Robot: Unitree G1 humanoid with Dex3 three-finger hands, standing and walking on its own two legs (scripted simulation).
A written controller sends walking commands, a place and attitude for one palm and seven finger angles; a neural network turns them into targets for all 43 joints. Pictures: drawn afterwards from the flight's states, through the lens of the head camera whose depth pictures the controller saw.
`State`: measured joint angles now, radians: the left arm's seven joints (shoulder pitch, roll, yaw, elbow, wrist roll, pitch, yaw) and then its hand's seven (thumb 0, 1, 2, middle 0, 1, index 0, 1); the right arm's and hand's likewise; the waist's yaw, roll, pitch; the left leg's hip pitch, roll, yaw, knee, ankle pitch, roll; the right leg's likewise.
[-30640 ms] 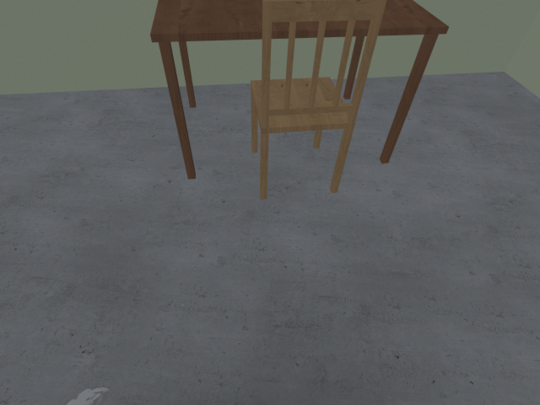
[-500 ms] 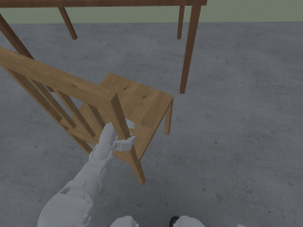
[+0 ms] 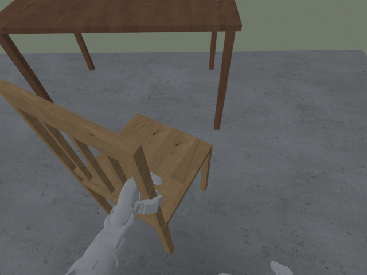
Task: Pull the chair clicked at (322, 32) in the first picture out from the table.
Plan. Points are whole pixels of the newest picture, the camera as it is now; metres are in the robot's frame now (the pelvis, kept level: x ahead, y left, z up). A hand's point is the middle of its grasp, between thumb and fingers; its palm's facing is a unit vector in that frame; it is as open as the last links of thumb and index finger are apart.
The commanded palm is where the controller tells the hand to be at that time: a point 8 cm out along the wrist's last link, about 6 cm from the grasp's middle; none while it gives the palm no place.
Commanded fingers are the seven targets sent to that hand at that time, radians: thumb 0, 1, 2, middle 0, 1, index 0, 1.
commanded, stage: stop walking, hand still on the chair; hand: left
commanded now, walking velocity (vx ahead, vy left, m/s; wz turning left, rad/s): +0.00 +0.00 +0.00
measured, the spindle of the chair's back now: (95, 166) +0.40 +0.28 -0.08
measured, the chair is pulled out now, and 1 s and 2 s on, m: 0.54 0.54 0.54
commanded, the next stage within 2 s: open the thumb and straighten the fingers in 0.62 s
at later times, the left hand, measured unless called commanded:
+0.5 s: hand (154, 201) +0.29 +0.09 -0.06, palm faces -0.11 -0.99 -0.13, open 6.4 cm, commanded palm +0.28 +0.15 -0.05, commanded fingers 0.00 0.90 0.90 -0.50 -1.45 -0.50 -1.45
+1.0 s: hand (150, 197) +0.31 +0.10 -0.07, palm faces -0.14 -0.98 -0.12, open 9.3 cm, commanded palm +0.29 +0.16 -0.05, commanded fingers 0.00 -0.55 0.20 -0.38 -1.09 -0.38 -1.09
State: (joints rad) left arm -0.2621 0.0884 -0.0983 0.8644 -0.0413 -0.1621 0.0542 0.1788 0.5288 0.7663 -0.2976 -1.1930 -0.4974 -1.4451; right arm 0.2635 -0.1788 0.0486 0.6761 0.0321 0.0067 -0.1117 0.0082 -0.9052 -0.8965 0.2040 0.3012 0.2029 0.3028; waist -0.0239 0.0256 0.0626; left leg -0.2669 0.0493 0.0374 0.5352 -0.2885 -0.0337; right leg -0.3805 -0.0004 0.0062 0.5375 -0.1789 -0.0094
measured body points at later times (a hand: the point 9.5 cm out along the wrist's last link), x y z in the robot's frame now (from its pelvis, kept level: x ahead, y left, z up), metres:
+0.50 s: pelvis +0.04 +0.00 +0.01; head +0.06 +0.00 +0.46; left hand +0.30 +0.14 -0.05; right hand +0.19 -0.23 -0.10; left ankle +0.00 +0.15 -0.73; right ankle +0.07 -0.11 -0.73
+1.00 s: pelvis +0.03 +0.01 -0.02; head +0.08 +0.00 +0.43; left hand +0.31 +0.16 -0.06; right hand +0.16 -0.24 -0.13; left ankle +0.00 +0.15 -0.73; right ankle +0.07 -0.11 -0.73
